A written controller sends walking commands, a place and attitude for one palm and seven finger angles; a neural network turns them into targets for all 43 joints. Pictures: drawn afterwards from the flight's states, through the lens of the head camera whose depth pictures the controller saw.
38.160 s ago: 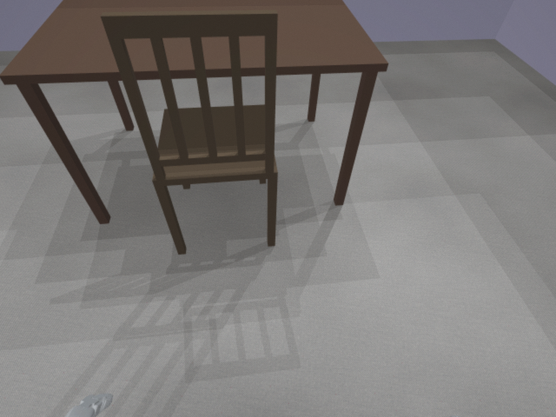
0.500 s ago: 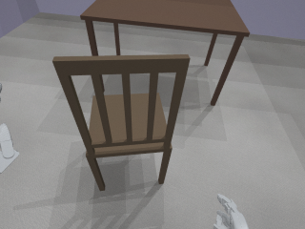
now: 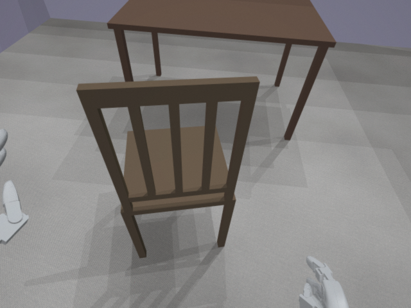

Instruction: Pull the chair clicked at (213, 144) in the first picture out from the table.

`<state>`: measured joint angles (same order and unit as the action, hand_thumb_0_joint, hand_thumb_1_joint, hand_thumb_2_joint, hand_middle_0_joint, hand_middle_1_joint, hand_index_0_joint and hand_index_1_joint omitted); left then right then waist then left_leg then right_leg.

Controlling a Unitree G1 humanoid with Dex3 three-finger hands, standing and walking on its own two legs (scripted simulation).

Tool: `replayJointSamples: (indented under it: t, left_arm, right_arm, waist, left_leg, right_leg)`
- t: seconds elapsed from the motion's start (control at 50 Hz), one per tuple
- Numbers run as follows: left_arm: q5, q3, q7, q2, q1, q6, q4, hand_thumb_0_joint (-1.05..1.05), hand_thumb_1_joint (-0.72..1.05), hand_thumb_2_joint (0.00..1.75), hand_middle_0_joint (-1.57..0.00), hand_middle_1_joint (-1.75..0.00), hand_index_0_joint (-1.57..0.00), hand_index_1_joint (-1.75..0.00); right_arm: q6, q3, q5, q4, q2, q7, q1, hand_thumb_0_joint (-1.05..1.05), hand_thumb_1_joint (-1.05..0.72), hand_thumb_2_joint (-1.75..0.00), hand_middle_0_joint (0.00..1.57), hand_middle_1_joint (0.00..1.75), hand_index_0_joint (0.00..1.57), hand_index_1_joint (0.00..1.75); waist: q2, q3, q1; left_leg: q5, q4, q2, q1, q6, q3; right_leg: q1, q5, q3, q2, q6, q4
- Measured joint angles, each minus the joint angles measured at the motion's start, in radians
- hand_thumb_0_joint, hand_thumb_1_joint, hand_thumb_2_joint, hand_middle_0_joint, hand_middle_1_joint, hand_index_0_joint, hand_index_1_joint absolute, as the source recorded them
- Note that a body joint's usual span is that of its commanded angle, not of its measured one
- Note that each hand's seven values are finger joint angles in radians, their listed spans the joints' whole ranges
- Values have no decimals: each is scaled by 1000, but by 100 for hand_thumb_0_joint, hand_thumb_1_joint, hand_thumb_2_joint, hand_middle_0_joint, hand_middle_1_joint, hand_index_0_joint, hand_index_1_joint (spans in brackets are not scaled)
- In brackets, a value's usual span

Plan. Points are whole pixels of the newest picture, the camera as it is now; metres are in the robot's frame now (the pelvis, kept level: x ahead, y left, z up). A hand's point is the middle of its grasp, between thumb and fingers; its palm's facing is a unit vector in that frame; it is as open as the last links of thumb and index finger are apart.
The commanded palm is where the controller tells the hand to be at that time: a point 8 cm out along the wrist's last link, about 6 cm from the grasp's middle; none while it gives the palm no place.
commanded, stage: stop stepping back and stand still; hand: left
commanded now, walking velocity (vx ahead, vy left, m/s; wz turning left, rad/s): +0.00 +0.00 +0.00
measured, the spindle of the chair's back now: (176, 154) +0.53 +0.10 -0.06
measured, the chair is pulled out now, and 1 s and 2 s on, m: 0.69 0.69 0.69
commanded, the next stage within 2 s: let the arm hang, fingers relaxed in 0.36 s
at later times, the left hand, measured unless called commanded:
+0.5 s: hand (17, 227) +0.20 +0.28 +0.14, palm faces +0.36 -0.79 -0.50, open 7.4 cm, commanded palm none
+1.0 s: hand out of the picture -0.06 +0.19 -0.17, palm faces +0.04 -0.96 -0.26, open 7.2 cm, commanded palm none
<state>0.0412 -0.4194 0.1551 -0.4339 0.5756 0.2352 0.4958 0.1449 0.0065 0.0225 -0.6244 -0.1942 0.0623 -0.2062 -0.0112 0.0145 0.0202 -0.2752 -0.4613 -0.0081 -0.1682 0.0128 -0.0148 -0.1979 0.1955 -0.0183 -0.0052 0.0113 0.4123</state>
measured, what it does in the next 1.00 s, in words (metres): stands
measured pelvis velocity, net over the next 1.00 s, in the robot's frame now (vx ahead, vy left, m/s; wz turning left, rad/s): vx -0.03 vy -0.02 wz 0.03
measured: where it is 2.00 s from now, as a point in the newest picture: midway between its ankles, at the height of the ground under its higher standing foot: outside the picture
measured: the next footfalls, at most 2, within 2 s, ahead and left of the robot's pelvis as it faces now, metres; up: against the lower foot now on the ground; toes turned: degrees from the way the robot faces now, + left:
none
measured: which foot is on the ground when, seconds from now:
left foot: down 0.00-1.00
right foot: down 0.00-1.00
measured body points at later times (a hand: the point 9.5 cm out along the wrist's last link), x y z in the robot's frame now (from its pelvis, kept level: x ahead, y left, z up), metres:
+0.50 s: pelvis -0.01 +0.02 +0.00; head +0.00 +0.02 +0.45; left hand +0.18 +0.32 +0.16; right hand +0.16 -0.22 -0.08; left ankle -0.02 +0.11 -0.74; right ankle +0.02 -0.13 -0.74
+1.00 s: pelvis -0.03 -0.02 +0.00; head -0.02 -0.02 +0.45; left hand -0.06 +0.24 -0.15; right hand -0.05 -0.25 -0.16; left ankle -0.02 +0.11 -0.74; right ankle +0.01 -0.12 -0.74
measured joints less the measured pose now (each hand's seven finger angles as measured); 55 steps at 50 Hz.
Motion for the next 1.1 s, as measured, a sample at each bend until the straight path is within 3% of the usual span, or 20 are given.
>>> replayJointSamples:
  t: [0.1, 0.26, 0.46, 0.5, 0.58, 0.62, 0.72, 0.76, 0.84, 0.98, 1.1]
  left_arm:
    - [10, -9, -3, 7, 2, -12, -61, 1, 89, 90, -21, -31, -21, -31]
    - [3, 46, -1, 65, -27, -56, -53, 1, 89, 90, -21, -31, -21, -31]
    - [6, 9, 2, 16, -18, -27, -19, 1, 89, 90, -21, -31, -21, -31]
    - [-35, 65, -40, 5, -90, -30, -165, 1, 89, 90, -20, -31, -20, -31]
    - [-65, 224, -112, 82, -259, -206, -633, 0, 90, 90, -19, -30, -19, -30]
    - [-73, 294, -128, 145, -299, -264, -854, 0, 90, 90, -19, -30, -19, -30]
    - [-69, 428, -150, 265, -274, -309, -1195, 1, 91, 90, -19, -30, -19, -30]
    - [-49, 408, -123, 283, -266, -295, -1265, -1, 97, 90, -20, -30, -20, -30]
    - [-53, 416, -129, 238, -256, -277, -1363, -4, 102, 90, -21, -31, -20, -31]
    - [-54, 424, -134, 219, -216, -276, -1491, -1, 95, 90, -20, -30, -20, -30]
    - [-52, 424, -129, 227, -209, -273, -1538, 0, 92, 90, -20, -30, -20, -30]
  right_arm:
    - [-14, -12, 3, 11, 11, -5, 14, 1, -91, -90, 20, 30, 20, 30]
    - [-21, -23, -7, -5, 16, 1, -4, 1, -90, -90, 20, 30, 20, 30]
    - [-29, -15, -3, 8, 12, -1, -12, 1, -90, -90, 20, 30, 20, 30]
    - [-1, 2, -7, -36, -13, -40, -6, 1, -90, -90, 20, 30, 20, 30]
    - [-66, 9, -32, -135, -58, -70, 33, 1, -90, -90, 20, 30, 20, 30]
    - [-97, 5, -41, -168, -63, -71, 36, 1, -91, -90, 20, 30, 20, 30]
    - [-139, -17, -41, -240, -21, -73, -24, 1, -91, -90, 20, 30, 20, 30]
    - [-145, -23, -41, -274, -2, -71, -58, 1, -91, -90, 20, 30, 20, 30]
    - [-158, -22, -42, -334, 10, -64, -110, 1, -91, -90, 20, 30, 20, 30]
    - [-164, -3, -40, -380, 1, -55, -163, 1, -91, -90, 20, 30, 19, 30]
    - [-159, -5, -41, -410, 18, -52, -193, 0, -91, -90, 20, 30, 19, 30]
  waist:
    - [17, -11, -10]
    - [0, 11, -35]
    - [3, 9, -10]
    - [23, -12, -12]
    - [52, -37, -7]
    - [67, -22, 0]
    - [7, 19, 6]
    - [-19, 32, -6]
    - [-20, 45, -28]
    - [37, 41, -23]
    - [51, 24, -20]
  left_leg:
    - [5, 13, 6, 4, 8, -6]
    - [16, 28, 16, 17, 16, -2]
    - [27, 42, 20, 20, 20, -6]
    - [24, 9, 29, -28, 25, 2]
    - [5, -63, 70, -100, 36, -1]
    - [-8, -91, 68, -107, 35, 0]
    - [-2, -81, 53, -75, 15, 10]
    - [7, -70, 39, -68, 7, 21]
    - [26, -47, 16, -61, -8, 36]
    - [42, -28, 4, -63, -11, 36]
    - [40, -30, 0, -69, -11, 34]
  right_leg:
    - [5, -10, 6, -5, 9, -19]
    - [23, -19, 2, -15, 17, -37]
    - [29, -37, 6, -19, 21, -60]
    - [-31, -26, -8, -30, 12, 6]
    - [-124, 62, 17, -58, -2, 145]
    - [-130, 62, 20, -56, 17, 169]
    - [-98, 61, 10, -40, 5, 161]
    - [-82, 46, -2, -27, -2, 135]
    - [-56, 8, -19, -4, -19, 76]
    - [-52, -18, -19, 9, -28, 40]
    - [-63, -14, -17, 13, -33, 48]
